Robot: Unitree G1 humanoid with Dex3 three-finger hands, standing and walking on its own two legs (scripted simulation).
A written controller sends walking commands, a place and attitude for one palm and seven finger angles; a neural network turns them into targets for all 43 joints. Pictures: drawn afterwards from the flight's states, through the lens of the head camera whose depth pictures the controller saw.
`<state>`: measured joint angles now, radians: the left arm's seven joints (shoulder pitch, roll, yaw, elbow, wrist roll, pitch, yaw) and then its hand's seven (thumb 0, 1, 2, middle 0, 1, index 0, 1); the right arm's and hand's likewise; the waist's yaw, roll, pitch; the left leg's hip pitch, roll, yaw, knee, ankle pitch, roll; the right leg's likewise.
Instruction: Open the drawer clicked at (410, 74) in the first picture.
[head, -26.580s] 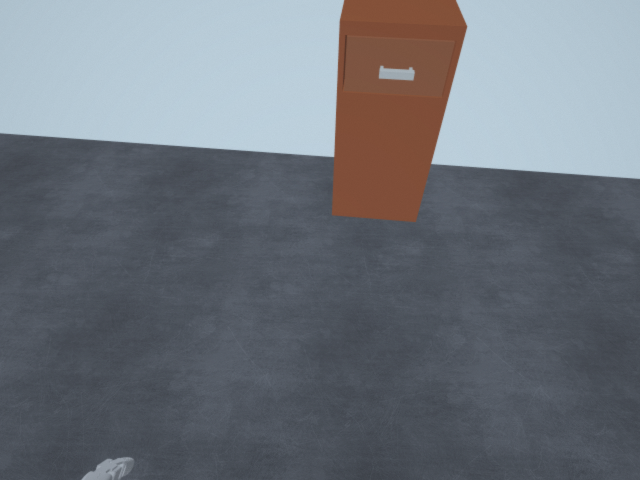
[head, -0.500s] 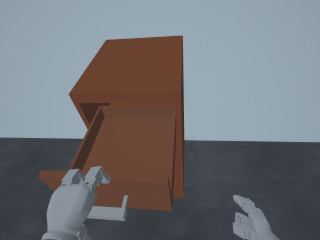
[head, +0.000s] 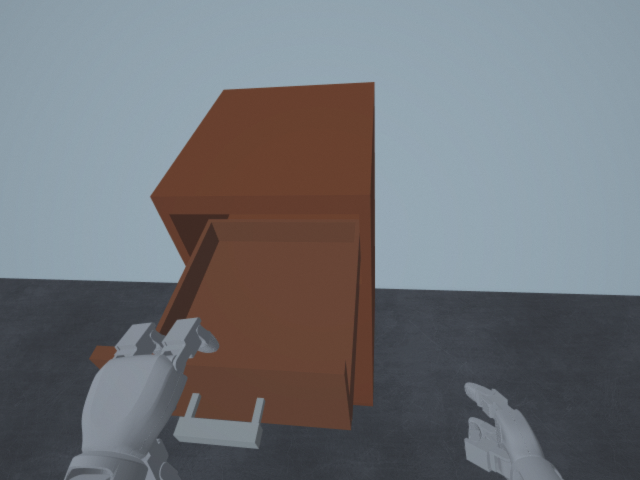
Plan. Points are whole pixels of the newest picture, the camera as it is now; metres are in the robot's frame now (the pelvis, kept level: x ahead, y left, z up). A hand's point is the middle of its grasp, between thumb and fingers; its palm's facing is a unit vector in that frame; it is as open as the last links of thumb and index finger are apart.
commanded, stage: lift the hand off the handle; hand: left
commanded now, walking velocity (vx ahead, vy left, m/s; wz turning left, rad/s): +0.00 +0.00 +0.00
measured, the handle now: (223, 417) +0.21 +0.18 -0.05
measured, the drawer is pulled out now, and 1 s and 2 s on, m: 0.29 0.29 0.29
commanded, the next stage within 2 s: draw the hand back to the body in 0.12 s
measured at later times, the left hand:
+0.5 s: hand (148, 400) +0.17 +0.21 +0.10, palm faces +0.10 -0.18 -0.98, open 13.8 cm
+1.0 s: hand (135, 384) +0.17 +0.20 +0.14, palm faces +0.26 -0.88 -0.40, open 13.5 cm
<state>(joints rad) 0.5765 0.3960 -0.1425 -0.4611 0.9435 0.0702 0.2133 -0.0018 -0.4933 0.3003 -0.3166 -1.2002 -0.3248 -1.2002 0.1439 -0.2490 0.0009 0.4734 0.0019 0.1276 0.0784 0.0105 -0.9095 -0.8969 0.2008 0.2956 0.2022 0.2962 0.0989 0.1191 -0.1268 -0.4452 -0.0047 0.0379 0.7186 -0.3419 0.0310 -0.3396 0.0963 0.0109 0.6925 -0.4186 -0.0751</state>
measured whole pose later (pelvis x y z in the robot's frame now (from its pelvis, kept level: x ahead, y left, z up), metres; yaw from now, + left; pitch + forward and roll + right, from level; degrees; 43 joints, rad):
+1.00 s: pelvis +0.00 +0.01 +0.01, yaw +2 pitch -2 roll +0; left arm 0.63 0.29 0.07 -0.53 0.03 -0.04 0.13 -0.01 -0.41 0.34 -0.31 -1.15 -0.32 -1.15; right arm 0.20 -0.21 0.05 0.50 0.03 -0.05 -0.05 0.01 -0.91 -0.90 0.20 0.30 0.20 0.30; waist 0.05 0.07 -0.02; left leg -0.27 -0.04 0.01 0.58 -0.29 0.05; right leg -0.15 0.06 -0.01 0.54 -0.37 -0.05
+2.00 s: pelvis +0.01 +0.00 +0.02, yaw +3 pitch -2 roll -1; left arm 0.56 0.36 0.30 -0.49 -0.09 -0.10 0.11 0.02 0.88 0.89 -0.21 -0.31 -0.22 -0.31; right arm 0.18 -0.24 0.01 0.60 0.03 -0.05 -0.05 0.01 -0.91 -0.90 0.20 0.30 0.21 0.30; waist 0.04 0.09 0.01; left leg -0.21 -0.02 -0.02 0.47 -0.23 0.03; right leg -0.06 0.09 -0.03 0.37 -0.28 -0.07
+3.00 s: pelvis -0.09 +0.03 +0.02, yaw +2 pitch +4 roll -2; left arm 0.63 0.46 0.42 -0.67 -0.06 -0.17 0.14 0.02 0.89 0.90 -0.21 -0.30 -0.22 -0.30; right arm 0.16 -0.18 -0.02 0.58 -0.01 -0.06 -0.04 0.01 -0.91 -0.90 0.20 0.30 0.20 0.30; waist -0.02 -0.03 0.04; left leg -0.44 0.00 0.00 0.57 -0.20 0.04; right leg -0.39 0.04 0.00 0.75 -0.43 0.00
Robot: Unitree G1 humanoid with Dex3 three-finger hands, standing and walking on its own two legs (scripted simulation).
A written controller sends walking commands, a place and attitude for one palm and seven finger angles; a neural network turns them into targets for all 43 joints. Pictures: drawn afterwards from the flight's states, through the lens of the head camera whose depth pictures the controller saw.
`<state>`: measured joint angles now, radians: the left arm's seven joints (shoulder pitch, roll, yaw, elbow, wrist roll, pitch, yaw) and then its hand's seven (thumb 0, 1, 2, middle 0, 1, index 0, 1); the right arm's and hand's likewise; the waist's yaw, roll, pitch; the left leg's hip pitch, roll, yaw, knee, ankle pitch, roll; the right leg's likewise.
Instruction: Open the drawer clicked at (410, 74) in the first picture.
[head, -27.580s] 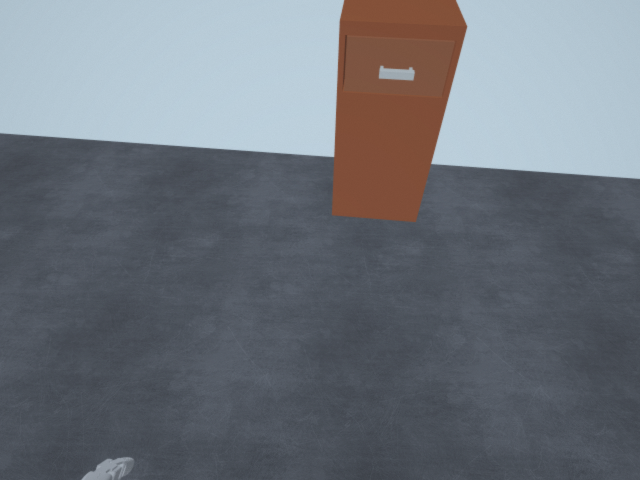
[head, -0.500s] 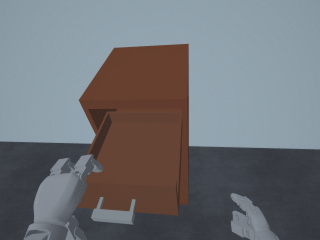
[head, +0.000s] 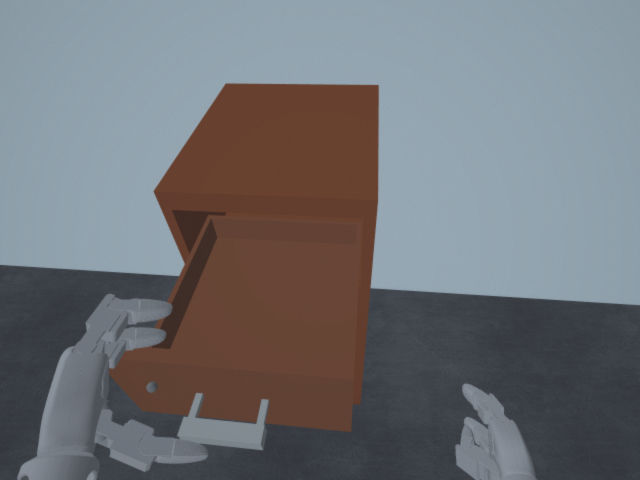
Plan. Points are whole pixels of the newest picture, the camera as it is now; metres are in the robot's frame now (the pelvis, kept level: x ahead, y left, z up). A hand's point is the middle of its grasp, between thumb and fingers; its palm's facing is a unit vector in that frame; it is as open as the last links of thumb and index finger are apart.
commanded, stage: draw the hand back to the body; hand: left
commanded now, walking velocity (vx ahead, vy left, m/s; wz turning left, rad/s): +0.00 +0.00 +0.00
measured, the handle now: (227, 417) +0.22 +0.16 -0.07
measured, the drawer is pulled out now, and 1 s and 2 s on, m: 0.29 0.29 0.29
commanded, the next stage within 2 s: step back with the hand held close in 0.82 s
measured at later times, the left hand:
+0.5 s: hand (94, 347) +0.19 +0.23 +0.16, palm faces +0.36 -0.84 -0.42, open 9.6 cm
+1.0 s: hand (93, 348) +0.18 +0.23 +0.17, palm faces +0.38 -0.81 -0.44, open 7.4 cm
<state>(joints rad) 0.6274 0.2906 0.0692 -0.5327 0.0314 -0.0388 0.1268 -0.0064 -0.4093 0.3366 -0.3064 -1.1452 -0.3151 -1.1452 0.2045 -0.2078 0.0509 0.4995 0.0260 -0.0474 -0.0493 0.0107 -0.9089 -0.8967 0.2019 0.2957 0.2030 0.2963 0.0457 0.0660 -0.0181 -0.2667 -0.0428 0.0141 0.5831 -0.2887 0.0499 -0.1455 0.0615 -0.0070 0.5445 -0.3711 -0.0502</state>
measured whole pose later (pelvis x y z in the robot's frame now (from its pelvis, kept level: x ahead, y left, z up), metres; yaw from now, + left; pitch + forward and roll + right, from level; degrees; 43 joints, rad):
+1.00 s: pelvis +0.00 -0.02 +0.01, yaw +1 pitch -2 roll -1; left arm 0.56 0.36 0.30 -0.49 -0.09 -0.10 0.11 0.02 0.88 0.89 -0.21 -0.31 -0.22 -0.31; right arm 0.18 -0.24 0.01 0.60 0.03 -0.05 -0.05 0.01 -0.91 -0.90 0.20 0.30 0.21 0.30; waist 0.04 0.09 0.01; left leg -0.21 -0.02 -0.02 0.47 -0.23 0.03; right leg -0.06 0.09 -0.03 0.37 -0.28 -0.07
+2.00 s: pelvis -0.10 +0.02 +0.00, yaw +0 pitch +4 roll -2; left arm 0.63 0.46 0.42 -0.67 -0.06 -0.17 0.14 0.02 0.89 0.90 -0.21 -0.30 -0.22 -0.30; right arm 0.16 -0.18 -0.02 0.58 -0.01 -0.06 -0.04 0.01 -0.91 -0.90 0.20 0.30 0.20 0.30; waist -0.02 -0.03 0.04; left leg -0.44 0.00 0.00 0.57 -0.20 0.04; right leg -0.39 0.04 0.00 0.75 -0.43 0.00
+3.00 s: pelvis -0.36 -0.05 +0.00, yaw +4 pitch -2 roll +0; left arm 0.60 0.32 0.34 -0.46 -0.04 -0.19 0.12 0.01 0.89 0.90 -0.20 -0.30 -0.21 -0.30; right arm 0.22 -0.19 0.00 0.66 0.02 -0.03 0.00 0.01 -0.91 -0.90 0.21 0.30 0.21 0.30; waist 0.00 0.04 0.04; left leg -0.45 -0.01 0.00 1.11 -0.36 0.03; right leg -0.31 0.03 -0.11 0.60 -0.26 -0.09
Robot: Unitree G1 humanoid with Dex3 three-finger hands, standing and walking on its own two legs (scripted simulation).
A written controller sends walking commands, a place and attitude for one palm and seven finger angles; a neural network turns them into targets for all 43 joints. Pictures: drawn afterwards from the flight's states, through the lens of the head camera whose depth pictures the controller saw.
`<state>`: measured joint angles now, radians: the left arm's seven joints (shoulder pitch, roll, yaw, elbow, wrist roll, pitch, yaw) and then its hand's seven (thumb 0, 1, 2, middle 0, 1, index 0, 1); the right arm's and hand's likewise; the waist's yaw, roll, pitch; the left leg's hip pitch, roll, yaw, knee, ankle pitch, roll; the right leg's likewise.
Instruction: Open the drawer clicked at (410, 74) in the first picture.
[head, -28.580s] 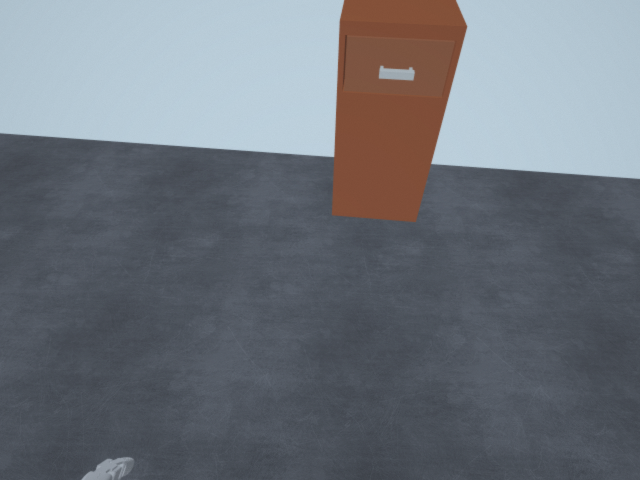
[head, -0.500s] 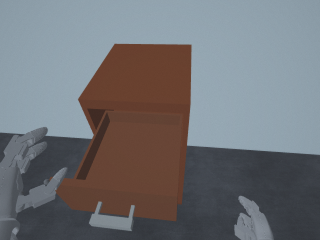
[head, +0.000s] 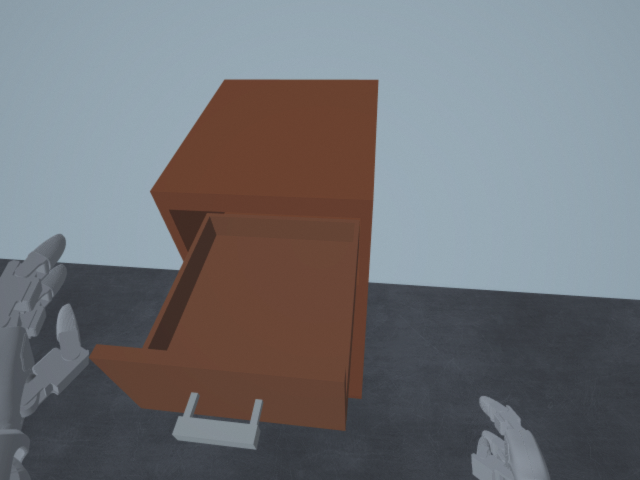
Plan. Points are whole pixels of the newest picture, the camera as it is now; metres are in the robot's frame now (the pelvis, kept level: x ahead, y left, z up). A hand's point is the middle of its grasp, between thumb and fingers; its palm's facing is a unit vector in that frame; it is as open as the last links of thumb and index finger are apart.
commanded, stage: step back with the hand held close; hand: left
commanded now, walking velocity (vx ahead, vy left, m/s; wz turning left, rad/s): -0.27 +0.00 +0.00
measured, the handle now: (221, 417) +0.22 +0.17 -0.08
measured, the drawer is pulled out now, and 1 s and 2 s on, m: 0.29 0.29 0.29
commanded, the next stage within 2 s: stop stepping back and stand still in 1.24 s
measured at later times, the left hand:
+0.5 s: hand (41, 386) +0.16 +0.26 +0.16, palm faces +0.27 -0.80 -0.53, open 7.4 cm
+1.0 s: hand (0, 435) +0.12 +0.27 +0.15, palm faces +0.28 -0.83 -0.48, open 7.4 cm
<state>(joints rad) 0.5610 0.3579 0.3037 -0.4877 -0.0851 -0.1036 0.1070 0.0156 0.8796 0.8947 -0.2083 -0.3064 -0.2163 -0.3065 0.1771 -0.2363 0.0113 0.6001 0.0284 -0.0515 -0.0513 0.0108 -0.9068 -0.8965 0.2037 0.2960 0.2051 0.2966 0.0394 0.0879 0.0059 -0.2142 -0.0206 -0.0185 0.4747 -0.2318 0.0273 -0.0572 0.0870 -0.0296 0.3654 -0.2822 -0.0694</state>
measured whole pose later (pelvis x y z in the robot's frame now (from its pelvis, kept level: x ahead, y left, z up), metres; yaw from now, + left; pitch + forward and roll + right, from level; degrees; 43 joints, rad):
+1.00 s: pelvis -0.10 +0.04 -0.01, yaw -1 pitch +4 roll -2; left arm 0.63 0.46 0.42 -0.67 -0.06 -0.17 0.14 0.02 0.89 0.90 -0.21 -0.30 -0.22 -0.30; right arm 0.16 -0.18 -0.02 0.58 -0.01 -0.06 -0.04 0.01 -0.91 -0.90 0.20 0.30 0.20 0.30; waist -0.02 -0.03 0.04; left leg -0.44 0.00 0.00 0.57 -0.20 0.04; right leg -0.39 0.04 0.00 0.75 -0.43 0.00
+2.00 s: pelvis -0.36 -0.03 -0.02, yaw +3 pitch -2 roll +0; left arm 0.60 0.32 0.34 -0.46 -0.04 -0.19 0.12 0.01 0.89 0.90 -0.20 -0.30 -0.21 -0.30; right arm 0.22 -0.19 0.00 0.66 0.02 -0.03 0.00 0.01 -0.91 -0.90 0.21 0.30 0.21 0.30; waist 0.00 0.04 0.04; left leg -0.45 -0.01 0.00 1.11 -0.36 0.03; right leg -0.31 0.03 -0.11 0.60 -0.26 -0.09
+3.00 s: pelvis -0.35 -0.02 +0.00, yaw +4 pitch -2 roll -1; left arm 0.29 0.21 0.03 0.96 0.01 0.04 0.02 -0.01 0.95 0.90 -0.20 -0.30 -0.21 -0.30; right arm 0.30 -0.17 0.00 0.97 -0.01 0.03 -0.03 0.00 -0.91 -0.90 0.20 0.30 0.20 0.30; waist 0.01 -0.01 0.10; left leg -0.14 0.04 0.07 0.48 -0.30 0.01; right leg -0.19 0.00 -0.11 0.43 -0.21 -0.03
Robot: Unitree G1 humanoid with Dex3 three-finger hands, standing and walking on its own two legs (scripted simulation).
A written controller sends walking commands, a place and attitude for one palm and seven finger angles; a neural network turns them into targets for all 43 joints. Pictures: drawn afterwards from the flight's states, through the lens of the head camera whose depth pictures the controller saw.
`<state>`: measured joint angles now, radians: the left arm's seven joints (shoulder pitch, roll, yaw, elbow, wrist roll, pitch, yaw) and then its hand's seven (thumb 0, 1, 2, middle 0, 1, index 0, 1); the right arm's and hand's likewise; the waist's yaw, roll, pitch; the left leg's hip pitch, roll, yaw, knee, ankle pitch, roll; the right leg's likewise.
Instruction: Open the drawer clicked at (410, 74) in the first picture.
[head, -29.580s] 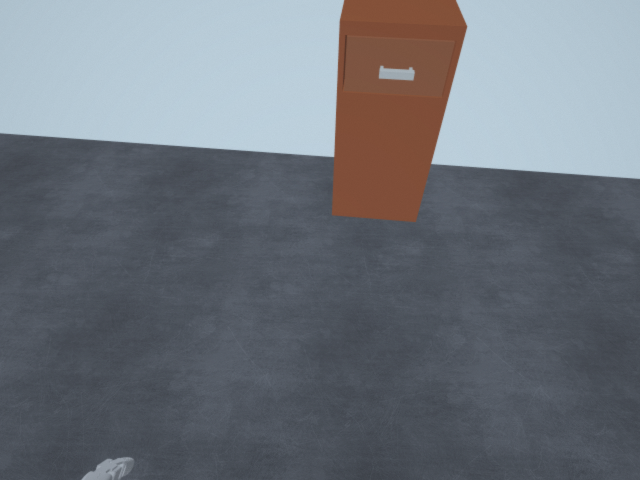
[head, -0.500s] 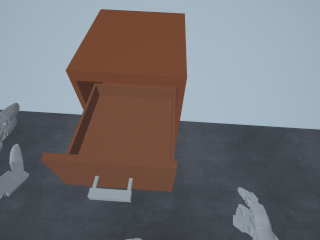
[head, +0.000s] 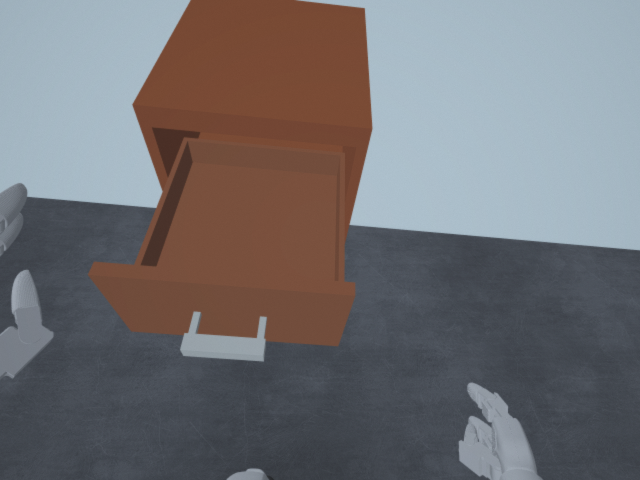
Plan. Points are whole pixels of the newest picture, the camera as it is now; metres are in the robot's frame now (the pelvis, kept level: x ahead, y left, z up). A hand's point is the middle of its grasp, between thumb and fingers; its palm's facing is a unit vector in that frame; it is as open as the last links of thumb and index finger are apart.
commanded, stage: step back with the hand held close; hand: left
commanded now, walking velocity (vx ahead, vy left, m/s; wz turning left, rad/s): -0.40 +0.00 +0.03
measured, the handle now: (227, 333) +0.31 +0.14 -0.07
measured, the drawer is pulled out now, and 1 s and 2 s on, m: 0.29 0.29 0.29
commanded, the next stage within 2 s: stop stepping back and stand still in 0.24 s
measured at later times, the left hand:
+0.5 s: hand out of the picture +0.03 +0.18 +0.15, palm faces +0.37 -0.78 -0.51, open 7.4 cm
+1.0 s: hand out of the picture -0.09 +0.18 +0.14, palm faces +0.43 -0.78 -0.45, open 7.4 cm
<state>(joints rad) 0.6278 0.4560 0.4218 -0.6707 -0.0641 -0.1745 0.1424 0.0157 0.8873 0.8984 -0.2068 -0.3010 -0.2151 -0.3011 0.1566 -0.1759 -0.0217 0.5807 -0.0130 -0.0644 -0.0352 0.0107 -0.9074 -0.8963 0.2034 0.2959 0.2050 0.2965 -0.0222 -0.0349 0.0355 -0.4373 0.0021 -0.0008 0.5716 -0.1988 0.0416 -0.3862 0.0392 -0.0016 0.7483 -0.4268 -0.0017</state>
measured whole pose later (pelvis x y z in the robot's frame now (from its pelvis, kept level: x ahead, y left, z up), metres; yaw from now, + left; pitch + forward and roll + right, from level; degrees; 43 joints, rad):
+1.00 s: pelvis -0.26 -0.08 -0.01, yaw +4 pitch -2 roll +0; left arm 0.60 0.32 0.34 -0.46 -0.04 -0.19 0.12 0.01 0.89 0.90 -0.20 -0.30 -0.21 -0.30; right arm 0.22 -0.19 0.00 0.66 0.02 -0.03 0.00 0.01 -0.91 -0.90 0.21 0.30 0.21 0.30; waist 0.00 0.04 0.04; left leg -0.45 -0.01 0.00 1.11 -0.36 0.03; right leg -0.31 0.03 -0.11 0.60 -0.26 -0.09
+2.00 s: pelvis -0.25 -0.06 +0.01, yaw +6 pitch -2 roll -1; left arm 0.29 0.21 0.03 0.96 0.01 0.04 0.02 -0.01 0.95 0.90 -0.20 -0.30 -0.21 -0.30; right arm 0.30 -0.17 0.00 0.97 -0.01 0.03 -0.03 0.00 -0.91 -0.90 0.20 0.30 0.20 0.30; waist 0.01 -0.01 0.10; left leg -0.14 0.04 0.07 0.48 -0.30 0.01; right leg -0.19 0.00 -0.11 0.43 -0.21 -0.03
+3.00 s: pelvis -0.25 -0.06 +0.01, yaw +4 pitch -2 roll +0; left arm 0.31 0.11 0.01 1.13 0.00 0.00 0.04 0.00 0.91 0.90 -0.20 -0.30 -0.20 -0.30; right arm 0.34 -0.08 0.00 1.13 -0.01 0.00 -0.04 0.00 -0.91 -0.90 0.20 0.30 0.20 0.30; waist -0.01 0.01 0.07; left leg -0.10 0.03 0.10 0.41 -0.27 0.01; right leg -0.18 0.00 -0.08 0.41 -0.19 -0.03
